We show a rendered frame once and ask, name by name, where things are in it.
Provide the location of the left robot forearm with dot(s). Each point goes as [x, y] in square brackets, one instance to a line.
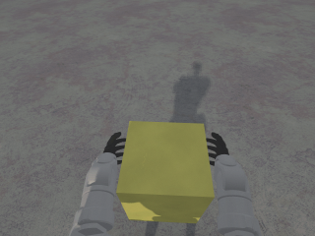
[96, 215]

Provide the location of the left robot hand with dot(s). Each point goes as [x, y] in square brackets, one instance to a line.
[112, 147]

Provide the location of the right robot hand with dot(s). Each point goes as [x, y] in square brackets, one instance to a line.
[220, 147]

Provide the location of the carton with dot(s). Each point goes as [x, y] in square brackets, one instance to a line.
[165, 173]

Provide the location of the right robot forearm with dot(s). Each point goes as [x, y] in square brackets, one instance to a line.
[236, 215]

